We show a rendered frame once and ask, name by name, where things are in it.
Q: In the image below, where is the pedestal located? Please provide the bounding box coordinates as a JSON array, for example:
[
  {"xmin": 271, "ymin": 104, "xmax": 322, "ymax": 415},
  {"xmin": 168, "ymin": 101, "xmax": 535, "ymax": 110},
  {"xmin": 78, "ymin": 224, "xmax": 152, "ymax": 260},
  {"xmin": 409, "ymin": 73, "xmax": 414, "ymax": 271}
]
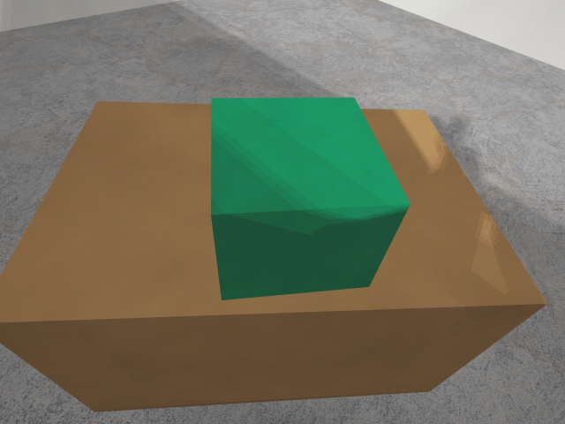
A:
[{"xmin": 0, "ymin": 101, "xmax": 547, "ymax": 413}]

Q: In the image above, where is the carton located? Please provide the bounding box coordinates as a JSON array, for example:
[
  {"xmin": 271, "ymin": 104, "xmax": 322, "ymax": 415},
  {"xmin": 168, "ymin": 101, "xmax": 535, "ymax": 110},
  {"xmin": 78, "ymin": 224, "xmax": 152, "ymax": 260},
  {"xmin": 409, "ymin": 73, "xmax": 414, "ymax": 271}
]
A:
[{"xmin": 211, "ymin": 97, "xmax": 410, "ymax": 300}]

